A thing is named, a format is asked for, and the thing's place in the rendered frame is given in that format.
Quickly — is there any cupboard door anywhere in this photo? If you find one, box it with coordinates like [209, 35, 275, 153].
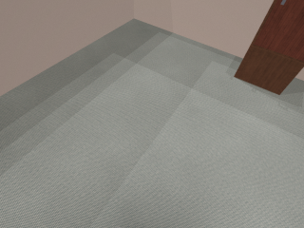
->
[254, 0, 304, 62]

